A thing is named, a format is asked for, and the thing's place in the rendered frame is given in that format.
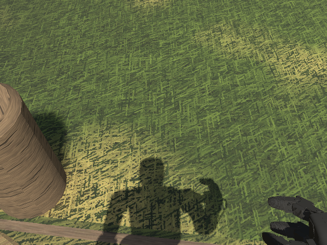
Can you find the robot right hand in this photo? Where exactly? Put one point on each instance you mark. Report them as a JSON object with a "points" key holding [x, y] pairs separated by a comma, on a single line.
{"points": [[314, 234]]}

